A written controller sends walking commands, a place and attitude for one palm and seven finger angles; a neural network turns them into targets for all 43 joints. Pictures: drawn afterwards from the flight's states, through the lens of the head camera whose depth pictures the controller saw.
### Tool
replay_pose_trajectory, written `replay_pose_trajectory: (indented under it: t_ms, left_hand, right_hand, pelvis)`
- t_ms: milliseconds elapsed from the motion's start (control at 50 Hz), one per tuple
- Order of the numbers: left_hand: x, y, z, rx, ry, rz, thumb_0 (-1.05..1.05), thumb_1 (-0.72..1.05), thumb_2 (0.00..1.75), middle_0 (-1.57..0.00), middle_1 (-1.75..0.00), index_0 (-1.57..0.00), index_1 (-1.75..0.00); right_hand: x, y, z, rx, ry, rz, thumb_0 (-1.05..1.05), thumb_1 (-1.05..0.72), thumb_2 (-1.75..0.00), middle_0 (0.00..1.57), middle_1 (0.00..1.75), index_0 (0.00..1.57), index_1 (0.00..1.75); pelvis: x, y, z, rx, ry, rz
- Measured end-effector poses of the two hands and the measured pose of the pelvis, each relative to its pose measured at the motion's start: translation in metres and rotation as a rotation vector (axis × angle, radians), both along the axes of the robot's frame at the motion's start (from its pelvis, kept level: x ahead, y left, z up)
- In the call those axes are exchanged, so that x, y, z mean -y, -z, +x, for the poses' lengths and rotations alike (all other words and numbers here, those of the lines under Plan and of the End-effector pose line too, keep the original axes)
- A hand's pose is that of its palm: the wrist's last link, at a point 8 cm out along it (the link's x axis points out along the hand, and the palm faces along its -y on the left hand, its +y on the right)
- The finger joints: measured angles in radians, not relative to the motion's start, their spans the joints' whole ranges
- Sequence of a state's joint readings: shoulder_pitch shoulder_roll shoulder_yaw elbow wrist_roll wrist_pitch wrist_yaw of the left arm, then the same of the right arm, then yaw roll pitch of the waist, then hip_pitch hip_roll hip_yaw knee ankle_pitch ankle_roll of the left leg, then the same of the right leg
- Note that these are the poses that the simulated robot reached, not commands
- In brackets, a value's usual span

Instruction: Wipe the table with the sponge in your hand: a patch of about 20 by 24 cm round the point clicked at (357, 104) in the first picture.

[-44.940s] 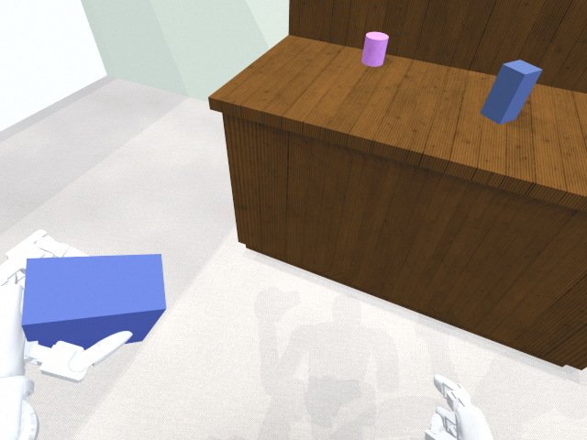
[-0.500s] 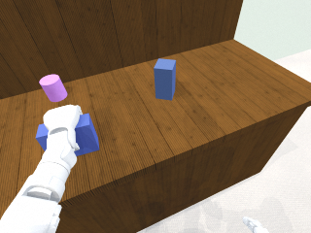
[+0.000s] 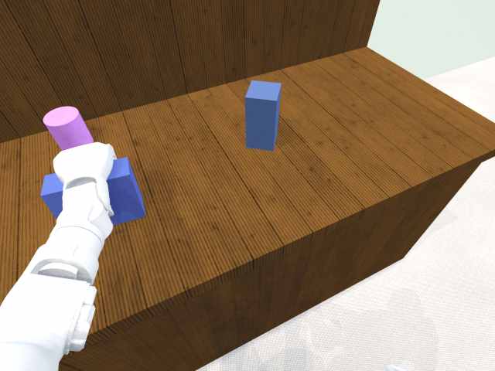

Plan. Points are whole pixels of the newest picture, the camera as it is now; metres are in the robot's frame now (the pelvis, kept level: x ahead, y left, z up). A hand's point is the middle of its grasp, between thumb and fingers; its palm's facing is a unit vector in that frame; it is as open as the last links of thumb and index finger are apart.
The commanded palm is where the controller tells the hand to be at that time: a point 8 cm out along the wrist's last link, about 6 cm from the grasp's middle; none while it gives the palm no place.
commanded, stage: wipe forward along the middle lane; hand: left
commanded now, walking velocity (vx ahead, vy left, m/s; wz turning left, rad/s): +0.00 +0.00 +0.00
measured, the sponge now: (101, 203) +0.41 +0.29 +0.03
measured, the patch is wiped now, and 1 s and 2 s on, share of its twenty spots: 0.95 0.95 1.00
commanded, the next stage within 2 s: slide back across to the first lane in 0.10 s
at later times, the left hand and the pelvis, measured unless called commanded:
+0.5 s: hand (82, 176) +0.44 +0.32 +0.07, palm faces -0.07 -0.02 -1.00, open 9.9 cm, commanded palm +0.41 +0.32 +0.13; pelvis +0.01 +0.02 +0.00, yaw -1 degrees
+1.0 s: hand (47, 190) +0.41 +0.37 +0.07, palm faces -0.10 -0.02 -0.99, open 9.9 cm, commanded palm +0.38 +0.36 +0.13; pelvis +0.03 +0.02 +0.00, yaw +1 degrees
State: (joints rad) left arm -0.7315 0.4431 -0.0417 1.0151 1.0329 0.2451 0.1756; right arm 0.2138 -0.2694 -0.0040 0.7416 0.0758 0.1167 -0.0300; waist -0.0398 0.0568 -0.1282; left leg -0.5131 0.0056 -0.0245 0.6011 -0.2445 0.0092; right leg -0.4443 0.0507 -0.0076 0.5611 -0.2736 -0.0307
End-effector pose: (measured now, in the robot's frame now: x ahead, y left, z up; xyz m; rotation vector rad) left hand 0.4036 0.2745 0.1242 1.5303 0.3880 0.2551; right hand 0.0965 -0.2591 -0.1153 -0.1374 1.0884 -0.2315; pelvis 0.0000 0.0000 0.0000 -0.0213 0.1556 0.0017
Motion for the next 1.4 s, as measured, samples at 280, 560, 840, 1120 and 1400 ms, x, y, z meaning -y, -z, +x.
replay_pose_trajectory:
  t_ms: [280, 560, 840, 1120, 1400]
  left_hand:
    - [-0.014, 0.000, 0.023, 0.002, -0.012, 0.008, 0.02, -0.53, 1.09, -0.76, -1.34, -0.78, -1.35]
    - [-0.044, -0.003, 0.017, -0.005, -0.050, 0.012, 0.01, -0.52, 1.09, -0.74, -1.36, -0.76, -1.37]
    - [-0.072, -0.004, 0.002, -0.025, -0.043, 0.002, 0.00, -0.51, 1.09, -0.73, -1.37, -0.76, -1.38]
    - [-0.082, -0.003, -0.022, -0.014, -0.060, 0.008, -0.01, -0.51, 1.09, -0.72, -1.38, -0.75, -1.39]
    - [-0.073, 0.001, -0.040, 0.002, -0.068, 0.009, -0.01, -0.49, 1.09, -0.70, -1.40, -0.73, -1.41]
  right_hand:
    - [-0.013, 0.002, -0.011, -0.042, 0.010, -0.007, 0.01, -0.90, -0.90, 0.20, 0.30, 0.20, 0.30]
    - [-0.014, -0.002, -0.009, -0.050, 0.030, -0.011, 0.01, -0.91, -0.90, 0.20, 0.30, 0.20, 0.30]
    - [-0.016, -0.013, 0.049, 0.026, -0.039, -0.026, 0.01, -0.91, -0.90, 0.20, 0.30, 0.20, 0.30]
    - [-0.022, -0.018, 0.079, 0.061, -0.086, -0.019, 0.01, -0.91, -0.90, 0.20, 0.30, 0.20, 0.30]
    - [-0.033, -0.018, 0.085, 0.082, -0.113, -0.002, 0.01, -0.90, -0.90, 0.20, 0.30, 0.20, 0.30]
  pelvis:
    - [-0.013, 0.003, 0.002, -0.040, 0.004, -0.010]
    - [-0.018, -0.001, 0.015, -0.016, 0.009, -0.011]
    - [-0.018, -0.004, 0.031, -0.005, -0.004, -0.012]
    - [-0.019, -0.005, 0.035, 0.008, -0.017, -0.013]
    - [-0.020, -0.005, 0.030, 0.030, -0.025, -0.010]
